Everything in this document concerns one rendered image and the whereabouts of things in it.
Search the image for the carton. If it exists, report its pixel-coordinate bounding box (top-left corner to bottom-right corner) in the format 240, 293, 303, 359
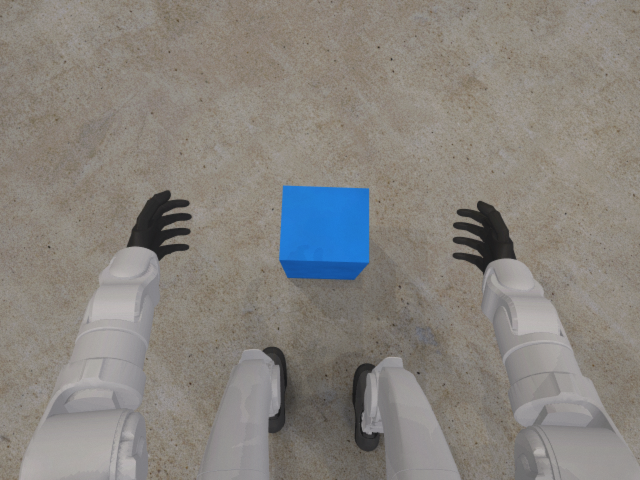
279, 186, 369, 280

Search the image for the right robot foot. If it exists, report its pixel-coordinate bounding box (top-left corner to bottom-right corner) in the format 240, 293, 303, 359
352, 363, 380, 451

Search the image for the robot left forearm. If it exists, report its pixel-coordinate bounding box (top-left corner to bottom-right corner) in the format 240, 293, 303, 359
19, 247, 160, 480

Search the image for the robot right forearm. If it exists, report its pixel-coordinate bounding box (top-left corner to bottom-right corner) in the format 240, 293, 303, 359
481, 258, 640, 474

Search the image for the right robot upper arm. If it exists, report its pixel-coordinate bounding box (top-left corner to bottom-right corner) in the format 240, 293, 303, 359
514, 424, 640, 480

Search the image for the robot foot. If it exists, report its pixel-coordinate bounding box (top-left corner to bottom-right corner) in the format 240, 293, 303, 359
263, 347, 287, 433
352, 363, 380, 451

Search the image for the robot left hand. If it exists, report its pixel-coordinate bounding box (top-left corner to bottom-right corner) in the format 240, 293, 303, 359
126, 190, 192, 261

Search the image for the left robot upper arm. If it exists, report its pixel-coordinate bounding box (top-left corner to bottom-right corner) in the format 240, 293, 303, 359
24, 408, 148, 480

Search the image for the left robot foot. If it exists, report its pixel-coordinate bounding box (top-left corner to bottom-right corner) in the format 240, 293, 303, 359
263, 347, 287, 433

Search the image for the robot right hand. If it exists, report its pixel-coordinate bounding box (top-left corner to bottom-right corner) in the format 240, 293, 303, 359
453, 201, 517, 276

